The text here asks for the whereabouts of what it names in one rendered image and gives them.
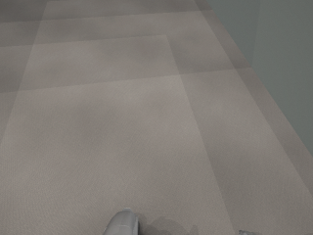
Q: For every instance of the left robot thigh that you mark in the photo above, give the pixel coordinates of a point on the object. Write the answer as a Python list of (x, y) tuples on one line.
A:
[(123, 223)]

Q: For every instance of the robot left shin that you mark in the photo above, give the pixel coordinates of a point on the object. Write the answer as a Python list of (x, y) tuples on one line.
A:
[(127, 209)]

